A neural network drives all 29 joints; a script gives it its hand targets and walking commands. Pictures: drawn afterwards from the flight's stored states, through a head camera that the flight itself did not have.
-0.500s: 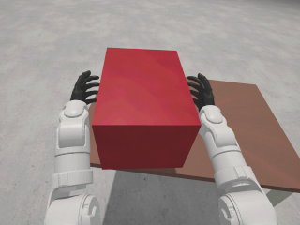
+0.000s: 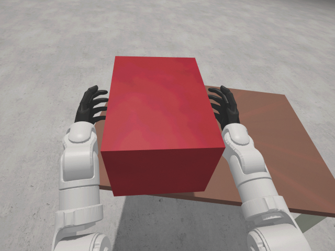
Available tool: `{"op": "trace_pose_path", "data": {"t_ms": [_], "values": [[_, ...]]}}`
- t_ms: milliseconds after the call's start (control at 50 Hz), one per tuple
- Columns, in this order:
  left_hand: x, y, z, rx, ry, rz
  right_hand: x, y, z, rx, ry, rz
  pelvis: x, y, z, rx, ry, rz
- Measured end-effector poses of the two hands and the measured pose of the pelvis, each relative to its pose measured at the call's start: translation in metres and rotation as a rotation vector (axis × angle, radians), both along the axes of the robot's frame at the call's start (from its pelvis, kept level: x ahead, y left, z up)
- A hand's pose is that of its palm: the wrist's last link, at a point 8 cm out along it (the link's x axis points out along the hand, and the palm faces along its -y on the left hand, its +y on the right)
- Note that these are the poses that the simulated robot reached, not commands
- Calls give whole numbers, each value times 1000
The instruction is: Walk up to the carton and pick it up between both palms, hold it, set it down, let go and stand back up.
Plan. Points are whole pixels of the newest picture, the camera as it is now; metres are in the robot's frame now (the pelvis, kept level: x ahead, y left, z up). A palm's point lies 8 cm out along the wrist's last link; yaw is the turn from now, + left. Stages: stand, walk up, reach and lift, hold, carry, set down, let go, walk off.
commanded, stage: hold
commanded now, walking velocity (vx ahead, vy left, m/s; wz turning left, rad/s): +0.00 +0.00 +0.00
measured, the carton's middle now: (158, 121) +0.41 +0.01 +0.11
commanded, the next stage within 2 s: none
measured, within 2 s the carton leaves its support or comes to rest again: neither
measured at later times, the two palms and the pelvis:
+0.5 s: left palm (86, 118) +0.34 +0.17 +0.18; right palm (231, 119) +0.35 -0.15 +0.18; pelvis -0.01 +0.00 +0.00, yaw +0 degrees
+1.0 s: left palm (89, 120) +0.35 +0.17 +0.17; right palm (230, 119) +0.36 -0.15 +0.17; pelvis +0.00 -0.01 +0.00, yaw +0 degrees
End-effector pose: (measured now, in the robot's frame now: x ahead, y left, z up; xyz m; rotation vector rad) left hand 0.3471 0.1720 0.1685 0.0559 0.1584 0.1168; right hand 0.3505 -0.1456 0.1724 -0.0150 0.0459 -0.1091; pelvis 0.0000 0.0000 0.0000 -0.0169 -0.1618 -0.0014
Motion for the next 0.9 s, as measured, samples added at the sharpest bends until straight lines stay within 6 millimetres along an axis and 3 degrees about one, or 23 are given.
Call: {"op": "trace_pose_path", "data": {"t_ms": [460,900], "values": [[-3,-3,14,12,0,3,-2,-3,7,7,-1,2,-9,-3,0,6,-6,4],[7,-10,5,7,26,-13,6,-10,3,-11,21,-5,-7,-8,0,9,3,-2]]}}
